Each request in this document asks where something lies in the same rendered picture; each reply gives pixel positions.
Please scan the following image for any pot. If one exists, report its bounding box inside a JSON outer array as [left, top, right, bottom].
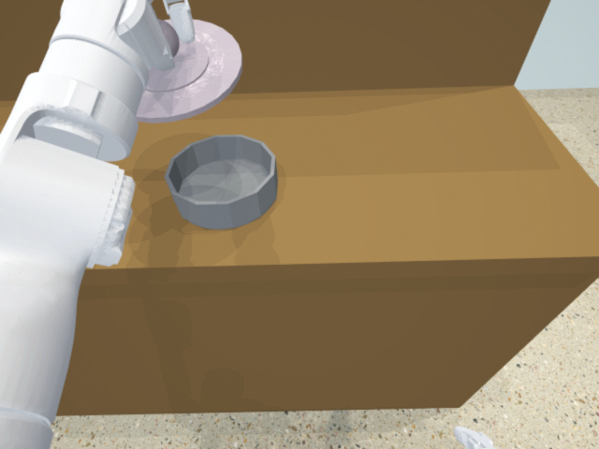
[[165, 135, 278, 229]]

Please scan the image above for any left robot forearm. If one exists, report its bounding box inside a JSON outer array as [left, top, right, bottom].
[[0, 0, 166, 166]]

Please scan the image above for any robot left hand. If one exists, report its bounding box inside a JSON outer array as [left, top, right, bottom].
[[150, 0, 195, 71]]

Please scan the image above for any robot right hand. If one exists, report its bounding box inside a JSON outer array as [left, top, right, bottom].
[[454, 427, 499, 449]]

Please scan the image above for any robot left upper arm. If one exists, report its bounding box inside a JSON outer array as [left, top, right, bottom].
[[0, 135, 135, 449]]

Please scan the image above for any lid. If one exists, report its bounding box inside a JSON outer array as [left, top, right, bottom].
[[136, 20, 242, 123]]

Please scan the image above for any knob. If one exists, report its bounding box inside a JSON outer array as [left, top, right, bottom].
[[158, 20, 180, 57]]

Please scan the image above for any table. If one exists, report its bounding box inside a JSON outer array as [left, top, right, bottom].
[[0, 0, 599, 416]]

